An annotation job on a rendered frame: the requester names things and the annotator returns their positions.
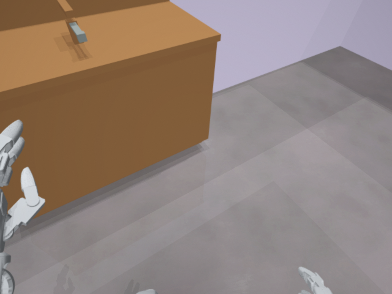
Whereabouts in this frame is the tap lever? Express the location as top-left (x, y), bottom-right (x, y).
top-left (69, 22), bottom-right (88, 43)

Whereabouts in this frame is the robot right hand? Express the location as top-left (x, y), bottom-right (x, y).
top-left (298, 267), bottom-right (333, 294)

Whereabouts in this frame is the counter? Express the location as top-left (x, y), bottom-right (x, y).
top-left (0, 0), bottom-right (221, 219)

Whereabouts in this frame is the robot left hand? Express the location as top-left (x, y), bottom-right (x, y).
top-left (0, 120), bottom-right (45, 253)

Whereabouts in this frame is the robot left forearm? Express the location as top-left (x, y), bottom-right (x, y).
top-left (0, 252), bottom-right (15, 294)

